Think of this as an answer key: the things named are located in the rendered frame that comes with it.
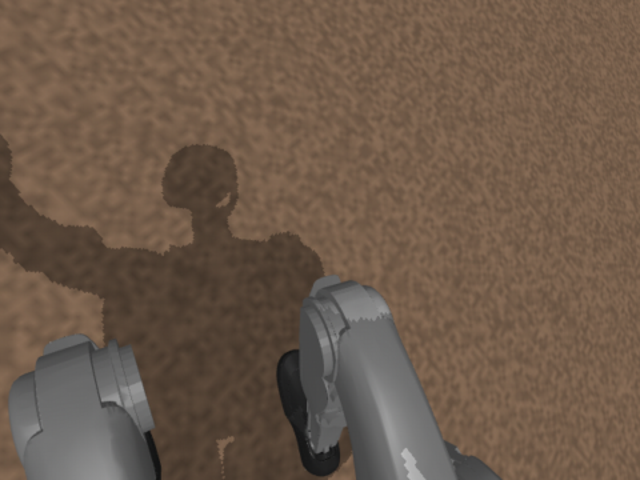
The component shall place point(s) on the left robot foot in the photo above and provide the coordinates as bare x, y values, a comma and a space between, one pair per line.
154, 454

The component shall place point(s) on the right robot foot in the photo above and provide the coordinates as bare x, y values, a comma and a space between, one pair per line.
294, 404

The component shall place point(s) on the right robot hand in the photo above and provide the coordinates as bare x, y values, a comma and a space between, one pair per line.
469, 468

